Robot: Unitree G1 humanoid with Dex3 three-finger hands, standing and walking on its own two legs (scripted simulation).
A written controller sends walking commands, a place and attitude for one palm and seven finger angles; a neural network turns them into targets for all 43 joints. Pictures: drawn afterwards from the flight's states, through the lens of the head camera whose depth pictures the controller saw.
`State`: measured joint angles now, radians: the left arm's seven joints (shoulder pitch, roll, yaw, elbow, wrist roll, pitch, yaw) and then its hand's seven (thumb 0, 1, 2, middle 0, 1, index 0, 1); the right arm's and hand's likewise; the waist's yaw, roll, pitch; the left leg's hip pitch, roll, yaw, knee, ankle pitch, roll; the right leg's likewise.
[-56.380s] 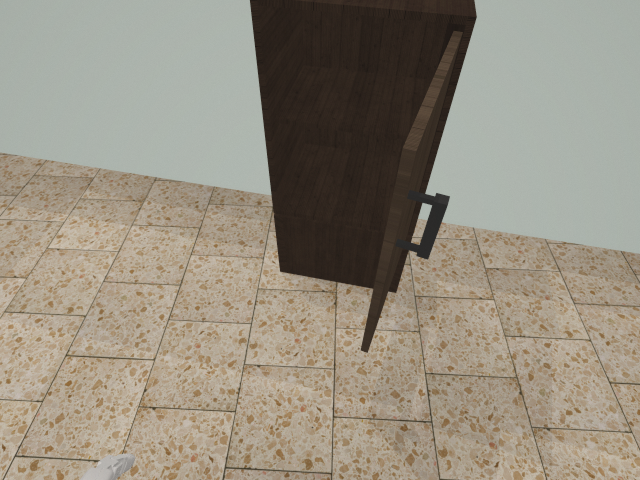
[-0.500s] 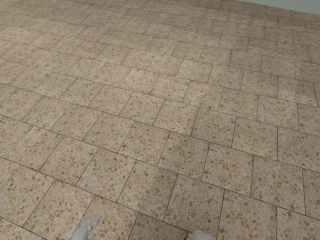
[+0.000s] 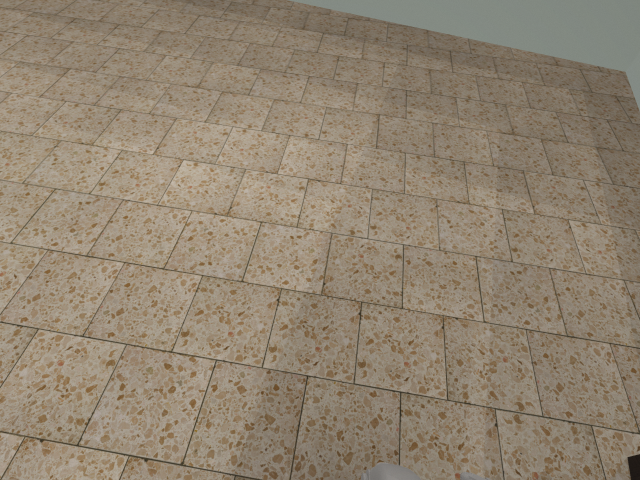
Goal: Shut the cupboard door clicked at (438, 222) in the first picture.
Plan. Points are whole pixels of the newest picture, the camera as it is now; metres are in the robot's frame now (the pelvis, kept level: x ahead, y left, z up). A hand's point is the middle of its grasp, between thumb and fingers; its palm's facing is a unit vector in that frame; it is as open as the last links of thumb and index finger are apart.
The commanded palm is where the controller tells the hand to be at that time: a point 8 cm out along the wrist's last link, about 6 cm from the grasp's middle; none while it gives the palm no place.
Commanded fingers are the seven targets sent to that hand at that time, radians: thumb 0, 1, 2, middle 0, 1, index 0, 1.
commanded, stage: turn to face it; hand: left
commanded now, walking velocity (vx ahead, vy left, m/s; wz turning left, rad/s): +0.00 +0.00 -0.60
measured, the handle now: out of the picture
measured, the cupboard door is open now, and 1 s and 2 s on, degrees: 27 27 27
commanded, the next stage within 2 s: none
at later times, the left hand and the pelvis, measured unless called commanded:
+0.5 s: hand (240, 453) +0.17 +0.13 -0.16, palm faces -0.29 -0.93 -0.24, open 7.4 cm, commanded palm none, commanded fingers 0.00 0.90 0.90 -0.20 -0.30 -0.20 -0.30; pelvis +0.02 -0.03 +0.00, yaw -18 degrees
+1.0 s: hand (267, 399) +0.25 +0.10 -0.16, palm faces -0.56 -0.79 -0.24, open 7.4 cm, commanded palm none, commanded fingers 0.00 0.90 0.90 -0.20 -0.30 -0.20 -0.30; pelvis +0.04 -0.01 -0.01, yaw -37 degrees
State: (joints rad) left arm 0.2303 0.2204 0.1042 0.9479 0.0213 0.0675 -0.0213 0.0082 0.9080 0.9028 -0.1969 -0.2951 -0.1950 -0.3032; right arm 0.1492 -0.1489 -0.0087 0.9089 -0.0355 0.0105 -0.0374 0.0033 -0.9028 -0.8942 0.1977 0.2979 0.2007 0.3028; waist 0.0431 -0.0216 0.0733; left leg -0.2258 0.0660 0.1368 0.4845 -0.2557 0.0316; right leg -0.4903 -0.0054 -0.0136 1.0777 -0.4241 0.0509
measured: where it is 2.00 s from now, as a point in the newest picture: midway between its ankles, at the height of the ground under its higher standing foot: outside the picture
